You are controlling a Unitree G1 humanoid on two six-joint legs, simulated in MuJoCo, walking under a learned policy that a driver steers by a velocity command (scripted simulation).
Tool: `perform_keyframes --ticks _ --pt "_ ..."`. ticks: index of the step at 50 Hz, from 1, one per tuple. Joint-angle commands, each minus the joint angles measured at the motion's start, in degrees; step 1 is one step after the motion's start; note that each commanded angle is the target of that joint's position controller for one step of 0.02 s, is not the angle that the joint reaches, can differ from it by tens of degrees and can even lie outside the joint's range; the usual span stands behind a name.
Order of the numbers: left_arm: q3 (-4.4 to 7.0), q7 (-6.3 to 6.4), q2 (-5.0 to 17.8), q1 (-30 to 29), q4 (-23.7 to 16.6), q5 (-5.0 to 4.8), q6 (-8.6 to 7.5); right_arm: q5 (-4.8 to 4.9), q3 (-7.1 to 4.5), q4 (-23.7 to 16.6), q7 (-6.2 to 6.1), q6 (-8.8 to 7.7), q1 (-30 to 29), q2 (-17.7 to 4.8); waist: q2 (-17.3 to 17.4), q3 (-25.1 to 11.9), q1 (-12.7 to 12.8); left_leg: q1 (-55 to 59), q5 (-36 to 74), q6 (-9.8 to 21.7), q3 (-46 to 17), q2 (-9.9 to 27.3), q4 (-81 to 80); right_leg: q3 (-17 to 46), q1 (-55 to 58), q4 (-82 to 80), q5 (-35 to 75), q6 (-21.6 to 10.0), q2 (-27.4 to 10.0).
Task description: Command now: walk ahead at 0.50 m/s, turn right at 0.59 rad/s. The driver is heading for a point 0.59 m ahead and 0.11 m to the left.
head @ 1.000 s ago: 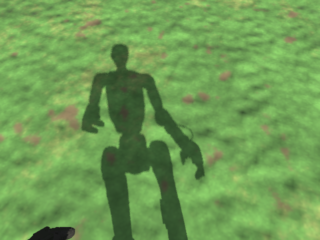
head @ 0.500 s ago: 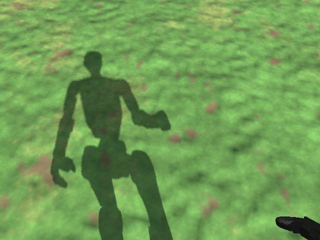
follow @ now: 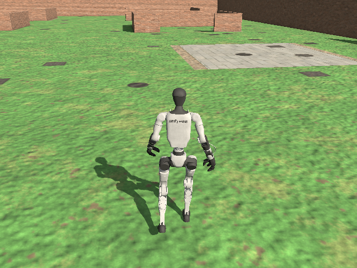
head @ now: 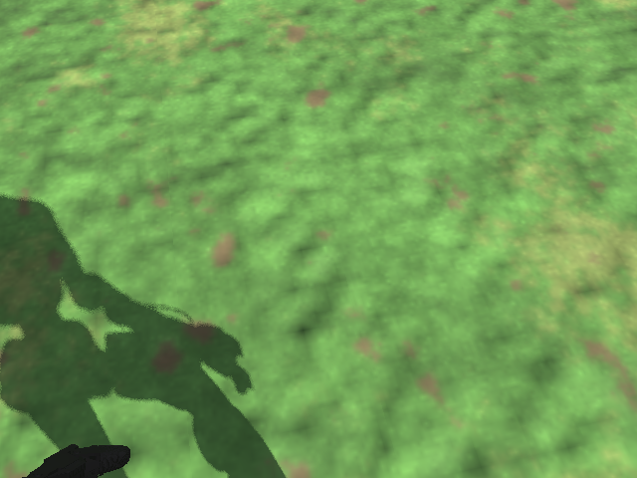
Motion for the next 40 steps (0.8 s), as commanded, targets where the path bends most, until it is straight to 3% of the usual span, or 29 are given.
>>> perform_keyframes --ticks 1,2,3,6,9,13,18,20,21,22,23,24,25,26,27,28,29,30,32,34,37,40 --pt "3.08 0.57 9.62 13.71 -0.67 0.18 -1.31 0.67 -0.62 -8.60 0.32 -3.92 -5.94 -7.55 -1.45 -12.26 7.52 -35.31 6.44 2.17 -7.30 0.93 12.93 33.27 38.08 -19.86 -1.73 -12.69 -17.25" --pt "2.53 0.71 8.02 9.86 -1.35 0.41 -1.26 -0.79 -0.88 -8.02 -0.10 -3.73 -5.71 -7.68 -0.47 -9.08 5.02 -31.22 8.94 1.65 -7.18 2.43 8.27 28.10 30.14 -20.36 4.63 -11.50 -15.09" --pt "2.11 0.93 7.11 7.58 -2.26 1.20 -1.31 -1.20 -1.18 -7.81 -0.09 -3.05 -4.42 -7.98 -1.85 -8.16 2.84 -27.00 10.63 1.31 -7.65 3.43 6.17 25.46 24.64 -21.62 8.95 -11.27 -13.73" --pt "1.48 1.44 5.85 6.74 -0.68 1.38 -2.18 -1.31 -0.58 -5.82 0.14 -1.08 -1.77 -5.42 -2.23 -7.31 1.27 -23.40 14.96 -0.73 -5.35 3.96 0.81 18.15 18.29 -24.48 18.30 -11.46 -12.82" --pt "1.50 2.03 6.77 8.99 1.77 1.37 -2.66 -1.13 0.30 -6.75 0.22 -0.49 -6.81 -3.47 -2.54 -4.60 3.19 -25.42 25.85 -1.37 -4.87 4.43 -8.19 12.09 17.62 -26.28 19.83 -9.52 -11.46" --pt "1.38 2.20 7.58 11.39 4.32 1.36 -3.00 -0.05 0.97 -7.85 1.34 -0.94 -13.38 -2.45 -2.52 -1.75 6.57 -24.04 38.67 0.41 -3.57 2.59 -21.31 7.46 19.75 -28.25 13.08 -6.66 -11.24" --pt "1.86 2.18 8.45 14.41 7.82 1.10 -2.46 0.60 1.04 -10.73 3.11 -1.07 -18.47 -2.73 -1.68 1.22 8.51 -29.45 33.47 3.42 -4.10 0.46 -27.69 5.70 31.22 -26.36 15.53 -5.75 -15.71" --pt "2.12 2.57 8.92 14.19 8.40 0.85 -1.77 0.38 0.96 -11.61 3.82 -1.11 -18.17 -2.86 -2.27 0.54 7.69 -29.13 28.01 4.96 -3.11 -0.79 -28.73 4.42 35.08 -23.09 23.58 -4.53 -16.76" --pt "2.27 2.84 9.45 13.25 8.22 0.84 -1.45 0.20 0.67 -11.61 3.98 -1.04 -16.46 -3.42 -3.05 -1.00 6.44 -25.93 25.16 5.91 -1.60 -2.27 -28.99 3.21 35.76 -20.09 32.72 -3.63 -16.48" --pt "2.45 3.19 10.14 12.56 7.94 0.91 -1.09 -0.03 0.02 -11.18 3.86 -0.83 -13.31 -4.64 -4.15 -3.93 4.69 -20.55 22.65 6.92 0.50 -4.45 -28.56 2.06 36.12 -15.35 43.92 -2.71 -15.86" --pt "2.38 3.60 10.28 11.49 7.54 0.91 -0.52 -0.20 -1.21 -9.75 3.56 -0.63 -6.65 -6.63 -3.79 -8.20 0.76 -11.07 23.30 8.41 2.45 -7.06 -30.01 -0.30 34.56 -5.98 52.22 -1.26 -13.99" --pt "1.86 4.22 9.34 11.63 6.79 1.25 -0.51 -0.13 -2.69 -8.27 2.92 -0.39 1.75 -9.94 -1.89 -13.36 -3.19 4.01 27.28 11.03 -2.56 -4.73 -30.01 -2.15 25.53 7.18 46.67 1.03 -12.07" --pt "0.04 3.78 4.35 17.37 4.13 2.19 -1.89 -0.52 -4.36 -8.31 2.34 -0.28 7.51 -16.55 10.57 -21.76 -1.74 27.65 23.65 21.53 -29.80 10.13 -30.75 -3.16 1.51 31.03 17.36 5.54 -3.30" --pt "-0.72 2.86 3.69 16.12 4.69 2.44 -3.63 0.50 -3.31 -7.87 2.40 -0.21 8.97 -12.90 13.73 -27.34 -2.54 35.87 18.09 25.37 -49.19 15.06 -40.33 5.89 -10.25 40.21 -20.47 6.39 2.83" --pt "0.16 1.79 7.38 11.52 3.24 0.17 -5.00 0.38 -2.35 -8.10 2.08 0.07 7.36 -9.92 9.67 -20.73 -3.78 32.36 12.48 22.00 -42.55 13.60 -41.81 9.53 -16.22 42.52 -18.15 5.35 -1.21" --pt "-0.15 1.53 7.30 7.44 1.98 -0.45 -5.74 0.18 -2.09 -8.92 1.81 0.27 4.11 -8.85 4.73 -14.23 -2.96 24.09 13.54 19.94 -35.67 11.49 -42.56 8.32 -16.81 39.02 -13.82 4.67 -3.80" --pt "-0.07 1.75 6.99 5.52 1.49 0.67 -5.96 -0.03 -1.72 -9.57 1.70 0.54 0.78 -7.89 0.59 -8.95 -0.82 15.13 18.40 18.73 -30.80 9.49 -43.81 7.30 -15.17 33.10 -10.98 4.78 -5.70" --pt "0.43 2.10 7.42 5.71 1.49 1.67 -5.53 -0.54 -1.19 -10.45 1.53 0.57 -1.51 -6.63 0.89 -6.78 1.24 8.85 23.74 18.18 -27.39 7.69 -45.30 7.13 -11.38 29.03 -8.95 5.23 -7.23" --pt "0.45 2.46 6.51 8.82 2.39 2.10 -4.13 -1.20 -0.96 -11.33 1.20 0.57 -4.72 -6.29 3.37 -5.42 3.98 1.56 41.66 18.65 -22.47 6.49 -46.06 5.65 -6.47 25.95 -8.41 7.31 -7.67" --pt "-0.01 3.13 4.89 9.92 3.09 2.34 -3.15 -1.30 -1.14 -10.25 0.67 0.29 -4.77 -7.32 3.40 -5.64 4.79 -2.56 56.57 18.14 -15.81 4.91 -45.35 3.83 -3.76 20.64 -5.21 9.26 -6.81" --pt "-0.82 3.30 2.68 6.07 3.00 2.34 -2.89 -0.60 -1.13 -8.55 -0.16 0.93 -3.86 -7.52 4.80 -7.13 3.05 -4.19 58.26 14.41 -9.19 0.76 -43.77 2.28 0.77 8.10 7.90 9.74 -4.86" --pt "-0.82 2.38 2.67 0.91 2.26 1.73 -3.34 -0.24 -0.80 -6.50 -0.81 1.97 -0.76 -7.03 5.49 -8.06 0.13 -0.39 50.87 12.60 -10.51 1.38 -42.47 2.91 2.94 -1.50 17.91 8.82 -3.19"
